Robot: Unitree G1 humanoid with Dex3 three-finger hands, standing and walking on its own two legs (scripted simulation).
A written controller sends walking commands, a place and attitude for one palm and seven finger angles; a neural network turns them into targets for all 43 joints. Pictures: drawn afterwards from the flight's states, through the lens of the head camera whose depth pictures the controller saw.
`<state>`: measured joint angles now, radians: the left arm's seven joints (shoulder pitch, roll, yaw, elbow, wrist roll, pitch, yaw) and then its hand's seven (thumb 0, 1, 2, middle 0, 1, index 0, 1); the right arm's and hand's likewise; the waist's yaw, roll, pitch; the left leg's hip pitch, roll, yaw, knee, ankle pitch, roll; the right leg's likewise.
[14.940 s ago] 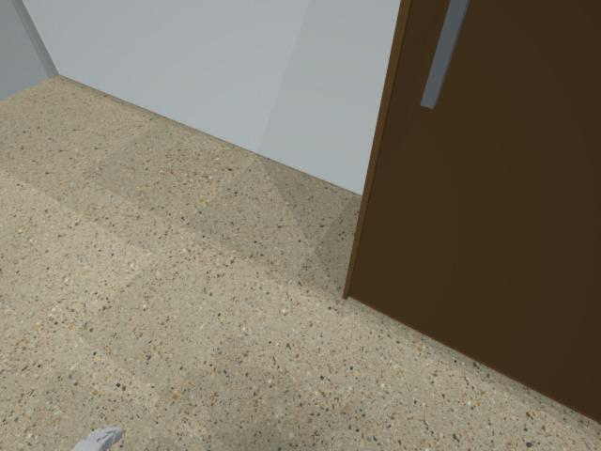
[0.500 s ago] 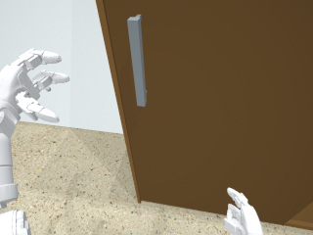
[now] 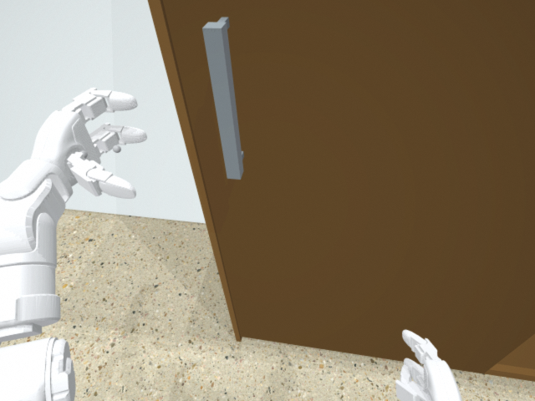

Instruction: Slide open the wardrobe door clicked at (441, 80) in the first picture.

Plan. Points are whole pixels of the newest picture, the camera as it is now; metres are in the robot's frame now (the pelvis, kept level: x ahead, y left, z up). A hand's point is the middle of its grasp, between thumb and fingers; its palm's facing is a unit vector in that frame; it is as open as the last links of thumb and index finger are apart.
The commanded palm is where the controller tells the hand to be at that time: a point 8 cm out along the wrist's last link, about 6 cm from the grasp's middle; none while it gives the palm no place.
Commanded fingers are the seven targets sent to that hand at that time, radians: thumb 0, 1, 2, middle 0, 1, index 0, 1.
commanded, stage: move the hooked fingers beside the handle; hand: left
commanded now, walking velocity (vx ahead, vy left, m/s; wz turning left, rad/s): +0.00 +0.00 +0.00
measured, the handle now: (230, 106) +0.48 +0.09 +0.23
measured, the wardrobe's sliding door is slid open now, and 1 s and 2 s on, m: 0.00 0.00 0.00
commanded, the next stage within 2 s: none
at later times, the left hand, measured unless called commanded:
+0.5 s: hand (165, 121) +0.42 +0.17 +0.25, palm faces -0.08 -1.00 -0.03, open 14.0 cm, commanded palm +0.40 +0.23 +0.24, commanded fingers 0.00 -0.50 0.30 -0.30 -1.20 -0.30 -1.20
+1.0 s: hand (173, 126) +0.43 +0.17 +0.23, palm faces -0.05 -1.00 -0.02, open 14.0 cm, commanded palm +0.41 +0.23 +0.24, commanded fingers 0.00 -0.50 0.30 -0.30 -1.20 -0.30 -1.20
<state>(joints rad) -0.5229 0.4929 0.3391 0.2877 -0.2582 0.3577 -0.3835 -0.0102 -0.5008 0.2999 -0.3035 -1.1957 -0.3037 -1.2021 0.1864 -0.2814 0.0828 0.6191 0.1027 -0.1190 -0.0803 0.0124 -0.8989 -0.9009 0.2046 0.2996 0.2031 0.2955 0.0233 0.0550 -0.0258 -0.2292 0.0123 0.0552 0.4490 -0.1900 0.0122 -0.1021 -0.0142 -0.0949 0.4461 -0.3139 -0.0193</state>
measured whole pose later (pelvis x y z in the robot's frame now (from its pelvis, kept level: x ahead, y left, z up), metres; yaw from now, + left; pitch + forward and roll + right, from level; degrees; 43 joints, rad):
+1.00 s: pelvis +0.01 +0.00 +0.00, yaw -2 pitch +0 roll +0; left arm -0.73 0.42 0.28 0.60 -0.21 0.27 -0.26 -0.01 -0.50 0.30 -0.30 -1.20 -0.30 -1.20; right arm 0.26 -0.28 0.05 0.66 0.09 -0.05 -0.08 0.01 -0.90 -0.90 0.20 0.30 0.20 0.30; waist -0.02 0.04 -0.04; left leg -0.23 0.02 0.08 0.43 -0.20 0.01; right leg -0.12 0.00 -0.07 0.43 -0.31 -0.02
